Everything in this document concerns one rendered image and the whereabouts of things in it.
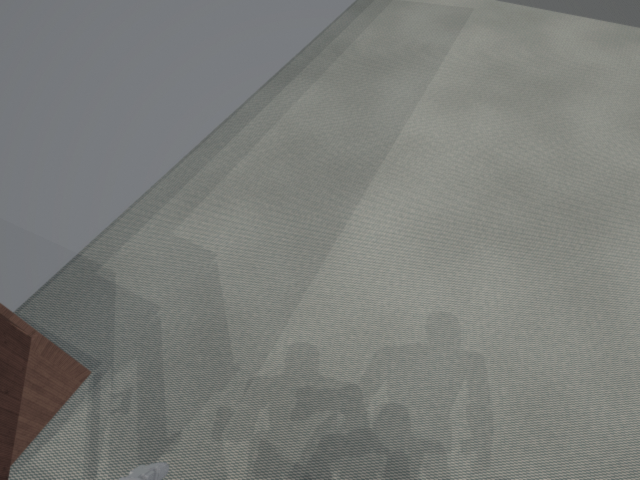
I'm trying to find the cupboard door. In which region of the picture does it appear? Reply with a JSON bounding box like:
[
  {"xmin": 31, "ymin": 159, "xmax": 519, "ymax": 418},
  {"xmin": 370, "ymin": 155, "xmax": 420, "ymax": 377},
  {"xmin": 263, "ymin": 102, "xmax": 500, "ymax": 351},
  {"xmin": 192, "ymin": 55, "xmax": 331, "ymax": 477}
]
[{"xmin": 0, "ymin": 316, "xmax": 31, "ymax": 480}]

